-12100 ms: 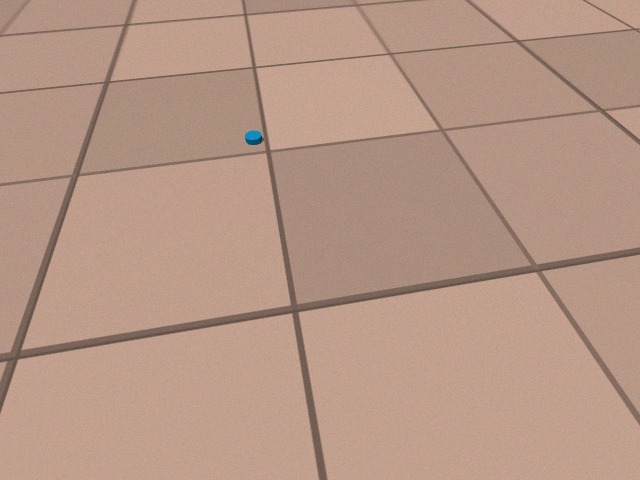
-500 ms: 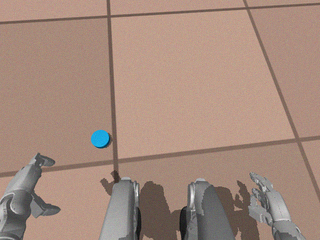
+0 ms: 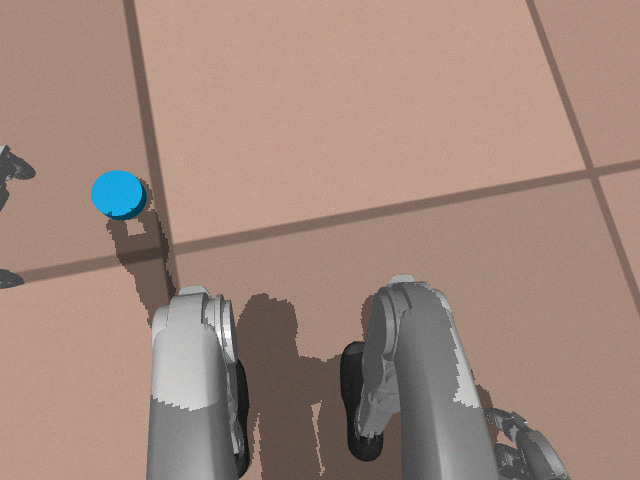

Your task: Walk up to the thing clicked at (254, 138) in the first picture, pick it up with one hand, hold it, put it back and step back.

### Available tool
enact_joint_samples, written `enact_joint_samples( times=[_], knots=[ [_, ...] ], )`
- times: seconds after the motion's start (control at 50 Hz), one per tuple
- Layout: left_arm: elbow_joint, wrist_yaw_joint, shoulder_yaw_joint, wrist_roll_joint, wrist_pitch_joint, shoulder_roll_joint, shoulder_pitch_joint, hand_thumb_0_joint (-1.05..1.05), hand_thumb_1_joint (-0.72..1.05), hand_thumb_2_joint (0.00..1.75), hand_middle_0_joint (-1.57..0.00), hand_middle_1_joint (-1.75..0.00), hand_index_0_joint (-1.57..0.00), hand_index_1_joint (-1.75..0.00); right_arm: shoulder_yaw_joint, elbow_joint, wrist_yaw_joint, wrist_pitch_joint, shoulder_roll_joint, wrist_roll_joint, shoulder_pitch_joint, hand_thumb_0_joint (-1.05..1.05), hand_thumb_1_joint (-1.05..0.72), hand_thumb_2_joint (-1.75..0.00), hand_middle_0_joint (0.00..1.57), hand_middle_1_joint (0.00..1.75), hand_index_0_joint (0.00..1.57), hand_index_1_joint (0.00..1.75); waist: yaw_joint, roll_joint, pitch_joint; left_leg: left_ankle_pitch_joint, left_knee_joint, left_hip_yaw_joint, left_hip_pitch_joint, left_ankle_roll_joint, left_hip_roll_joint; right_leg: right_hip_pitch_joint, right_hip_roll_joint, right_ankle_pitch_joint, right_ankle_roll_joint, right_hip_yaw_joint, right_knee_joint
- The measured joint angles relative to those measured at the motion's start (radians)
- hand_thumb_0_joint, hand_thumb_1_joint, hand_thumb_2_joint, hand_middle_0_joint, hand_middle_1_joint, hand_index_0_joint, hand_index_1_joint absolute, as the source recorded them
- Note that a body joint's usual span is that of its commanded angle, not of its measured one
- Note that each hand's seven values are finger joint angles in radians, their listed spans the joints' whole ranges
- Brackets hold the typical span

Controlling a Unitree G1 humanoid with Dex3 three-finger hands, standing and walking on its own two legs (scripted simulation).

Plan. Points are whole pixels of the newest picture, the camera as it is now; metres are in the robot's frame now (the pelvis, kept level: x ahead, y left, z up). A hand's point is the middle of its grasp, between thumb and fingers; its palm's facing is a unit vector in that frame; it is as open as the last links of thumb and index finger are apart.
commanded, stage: rise first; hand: left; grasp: from above
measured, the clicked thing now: (119, 195) +0.52 +0.34 -0.38
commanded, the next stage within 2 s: none
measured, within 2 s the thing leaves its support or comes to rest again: neither
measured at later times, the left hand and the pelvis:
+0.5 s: hand (31, 204) +0.45 +0.39 -0.20, palm faces -0.43 -0.07 -0.90, open 14.2 cm; pelvis +0.01 +0.01 -0.06, yaw -3 degrees
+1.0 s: hand (54, 198) +0.47 +0.39 -0.24, palm faces -0.45 -0.10 -0.89, open 14.3 cm; pelvis +0.01 +0.01 -0.08, yaw -5 degrees
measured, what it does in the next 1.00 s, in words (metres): lowers itself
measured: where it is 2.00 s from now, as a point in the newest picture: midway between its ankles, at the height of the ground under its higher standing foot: (297, 428)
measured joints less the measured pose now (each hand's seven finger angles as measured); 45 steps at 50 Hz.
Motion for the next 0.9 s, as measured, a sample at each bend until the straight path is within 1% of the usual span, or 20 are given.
enact_joint_samples(
  times=[0.1,0.24,0.32,0.4,0.46,0.56,0.7,0.84,0.9],
  knots=[
    [0.071,0.054,-0.001,0.083,-0.021,0.047,-0.055,0.0,-0.52,1.03,-0.06,-1.03,-0.06,-1.03,0.012,0.013,0.013,0.026,-0.004,-0.019,0.007,0.01,-0.87,-0.89,0.2,0.29,0.2,0.3,-0.024,-0.004,0.01,-0.004,0.051,-0.002,-0.048,0.013,-0.002,-0.038,-0.001,-0.003,0.012,0.0,0.041],
    [0.14,0.117,-0.024,0.188,-0.041,0.1,-0.135,0.0,-0.53,1.03,-0.07,-0.98,-0.06,-1.0,0.033,0.016,0.031,0.056,-0.003,-0.049,-0.009,0.0,-0.88,-0.89,0.2,0.29,0.2,0.3,-0.044,-0.022,0.031,-0.014,0.117,-0.009,-0.103,0.023,-0.005,-0.08,-0.003,-0.015,0.021,-0.003,0.098],
    [0.169,0.155,-0.026,0.241,-0.048,0.122,-0.173,0.0,-0.54,1.03,-0.08,-0.97,-0.07,-0.98,0.044,0.012,0.038,0.073,0.0,-0.066,-0.03,0.0,-0.89,-0.89,0.2,0.29,0.2,0.3,-0.055,-0.034,0.046,-0.021,0.151,-0.016,-0.126,0.025,-0.005,-0.1,-0.002,-0.02,0.023,-0.008,0.127],
    [0.192,0.18,-0.028,0.279,-0.048,0.142,-0.2,0.0,-0.53,1.02,-0.08,-0.96,-0.08,-0.98,0.051,0.004,0.043,0.086,0.002,-0.082,-0.048,0.0,-0.89,-0.89,0.2,0.29,0.2,0.3,-0.065,-0.042,0.055,-0.028,0.18,-0.022,-0.148,0.025,-0.003,-0.121,0.001,-0.024,0.023,-0.011,0.152],
    [0.209,0.193,-0.027,0.29,-0.042,0.152,-0.217,0.0,-0.53,1.01,-0.08,-0.97,-0.08,-0.98,0.056,-0.002,0.045,0.091,0.005,-0.094,-0.056,0.0,-0.9,-0.9,0.2,0.29,0.2,0.3,-0.072,-0.046,0.06,-0.035,0.197,-0.026,-0.161,0.025,-0.001,-0.134,0.003,-0.028,0.023,-0.013,0.167],
    [0.244,0.21,-0.025,0.291,-0.021,0.165,-0.242,0.0,-0.54,1.01,-0.08,-0.98,-0.08,-0.99,0.074,-0.01,0.047,0.092,0.005,-0.108,-0.064,0.0,-0.91,-0.9,0.2,0.29,0.2,0.3,-0.084,-0.048,0.07,-0.045,0.219,-0.034,-0.175,0.022,0.0,-0.148,0.006,-0.035,0.021,-0.02,0.186],
    [0.263,0.201,-0.023,0.287,-0.008,0.191,-0.26,0.0,-0.55,1.01,-0.07,-0.99,-0.07,-1.0,0.094,-0.019,0.05,0.094,0.002,-0.126,-0.06,0.0,-0.91,-0.9,0.2,0.29,0.2,0.3,-0.101,-0.05,0.086,-0.055,0.243,-0.048,-0.193,0.019,0.0,-0.162,0.009,-0.04,0.02,-0.03,0.203],
    [0.271,0.195,-0.013,0.275,-0.013,0.214,-0.261,0.0,-0.56,1.02,-0.07,-1.0,-0.07,-1.01,0.112,-0.026,0.055,0.099,-0.003,-0.138,-0.048,0.0,-0.92,-0.9,0.2,0.29,0.2,0.3,-0.114,-0.058,0.105,-0.059,0.265,-0.059,-0.202,0.02,0.001,-0.168,0.012,-0.039,0.022,-0.038,0.216],
    [0.281,0.2,-0.01,0.275,-0.015,0.223,-0.264,0.0,-0.56,1.02,-0.07,-1.0,-0.07,-1.01,0.12,-0.029,0.056,0.099,-0.006,-0.142,-0.044,0.0,-0.91,-0.9,0.2,0.29,0.2,0.3,-0.12,-0.062,0.113,-0.057,0.272,-0.063,-0.207,0.021,0.001,-0.169,0.014,-0.036,0.023,-0.042,0.219]
  ],
)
